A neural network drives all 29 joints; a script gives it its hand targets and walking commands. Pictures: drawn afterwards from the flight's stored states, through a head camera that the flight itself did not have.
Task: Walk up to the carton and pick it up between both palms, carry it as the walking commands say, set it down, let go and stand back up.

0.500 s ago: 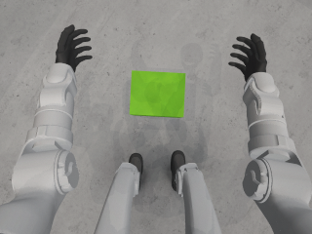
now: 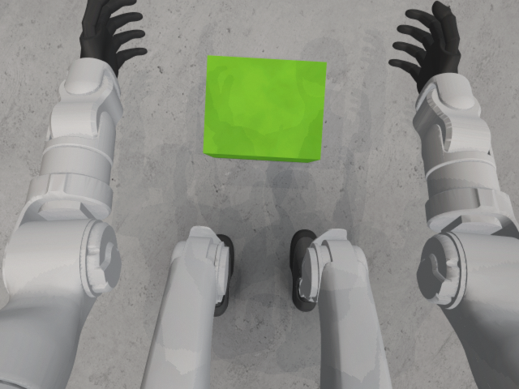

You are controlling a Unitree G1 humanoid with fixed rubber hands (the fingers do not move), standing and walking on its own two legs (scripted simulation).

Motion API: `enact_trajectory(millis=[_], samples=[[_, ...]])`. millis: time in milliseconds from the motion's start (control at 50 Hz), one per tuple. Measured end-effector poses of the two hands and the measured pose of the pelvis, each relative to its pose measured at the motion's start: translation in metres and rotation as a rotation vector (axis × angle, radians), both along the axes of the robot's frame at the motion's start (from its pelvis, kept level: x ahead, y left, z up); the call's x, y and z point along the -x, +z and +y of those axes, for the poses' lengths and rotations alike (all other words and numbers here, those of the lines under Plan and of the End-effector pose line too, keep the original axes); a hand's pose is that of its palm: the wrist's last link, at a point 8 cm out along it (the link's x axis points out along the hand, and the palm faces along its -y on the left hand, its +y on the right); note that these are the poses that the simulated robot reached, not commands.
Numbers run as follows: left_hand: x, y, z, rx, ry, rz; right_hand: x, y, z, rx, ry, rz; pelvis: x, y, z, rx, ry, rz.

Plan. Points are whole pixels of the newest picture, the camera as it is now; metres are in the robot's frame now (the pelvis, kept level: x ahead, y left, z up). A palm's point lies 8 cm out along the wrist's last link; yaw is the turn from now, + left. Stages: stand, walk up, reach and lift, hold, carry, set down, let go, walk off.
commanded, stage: reach and lift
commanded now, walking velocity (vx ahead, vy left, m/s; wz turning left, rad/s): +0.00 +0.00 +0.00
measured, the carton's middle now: (263, 115) +0.52 +0.00 -0.42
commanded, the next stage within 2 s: none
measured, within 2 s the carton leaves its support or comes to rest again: neither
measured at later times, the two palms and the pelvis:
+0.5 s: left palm (148, 95) +0.52 +0.21 -0.26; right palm (383, 103) +0.51 -0.20 -0.26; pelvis -0.01 +0.00 -0.11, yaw +0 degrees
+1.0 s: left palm (167, 111) +0.51 +0.20 -0.35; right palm (368, 112) +0.51 -0.20 -0.34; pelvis -0.02 +0.00 -0.15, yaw +0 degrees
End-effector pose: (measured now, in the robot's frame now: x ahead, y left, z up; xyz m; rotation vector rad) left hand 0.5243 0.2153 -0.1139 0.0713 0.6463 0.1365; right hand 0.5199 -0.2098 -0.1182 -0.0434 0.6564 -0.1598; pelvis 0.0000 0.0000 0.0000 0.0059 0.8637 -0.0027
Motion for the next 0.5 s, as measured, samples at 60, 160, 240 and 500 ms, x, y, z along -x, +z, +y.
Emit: enact_trajectory(millis=[60, 160, 240, 500], samples=[[-0.001, -0.017, -0.002, 0.007, 0.004, 0.004, -0.001, -0.016, 0.002, -0.002, -0.002, 0.004, 0.004, -0.017, 0.0, 0.0, 0.001, -0.013], [0.0, -0.048, -0.004, 0.014, 0.012, 0.015, 0.0, -0.047, 0.005, -0.003, -0.004, 0.014, 0.008, -0.043, -0.001, 0.0, 0.002, -0.035], [0.002, -0.074, -0.004, 0.014, 0.019, 0.025, 0.003, -0.073, 0.006, 0.002, -0.005, 0.024, 0.01, -0.061, -0.001, 0.0, 0.003, -0.057], [0.007, -0.151, -0.006, 0.015, 0.036, 0.063, 0.005, -0.146, 0.008, 0.008, -0.01, 0.061, 0.012, -0.105, 0.0, 0.003, 0.006, -0.123]])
